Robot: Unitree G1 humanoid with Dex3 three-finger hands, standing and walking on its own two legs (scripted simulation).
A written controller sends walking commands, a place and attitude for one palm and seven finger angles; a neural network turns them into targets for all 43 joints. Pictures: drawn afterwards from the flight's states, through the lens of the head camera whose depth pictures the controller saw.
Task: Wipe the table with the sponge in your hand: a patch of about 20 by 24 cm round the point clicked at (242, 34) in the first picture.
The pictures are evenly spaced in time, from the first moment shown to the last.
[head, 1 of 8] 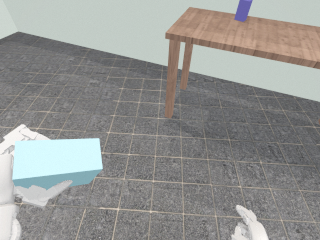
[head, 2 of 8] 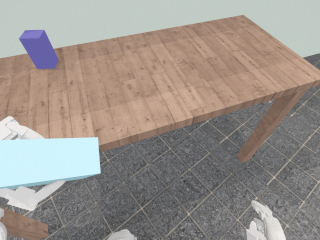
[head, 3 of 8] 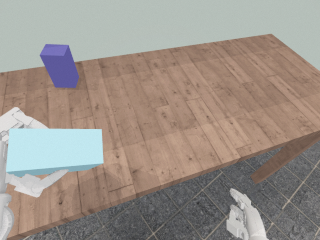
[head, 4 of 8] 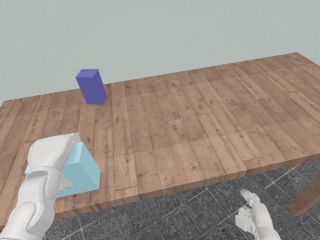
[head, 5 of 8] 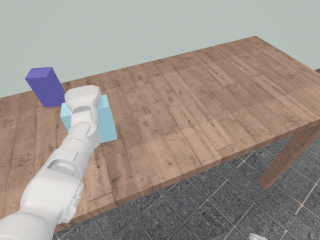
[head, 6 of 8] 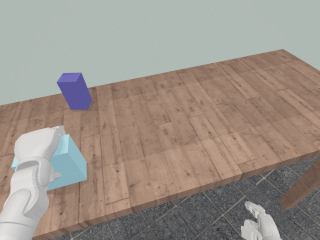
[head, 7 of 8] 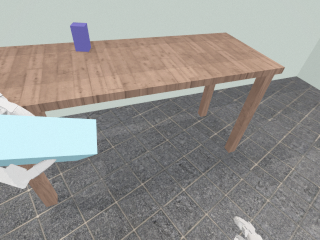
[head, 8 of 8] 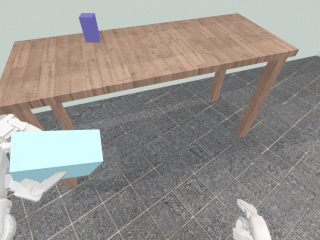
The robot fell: no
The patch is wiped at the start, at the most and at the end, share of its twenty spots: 0.00 1.00 1.00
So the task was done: yes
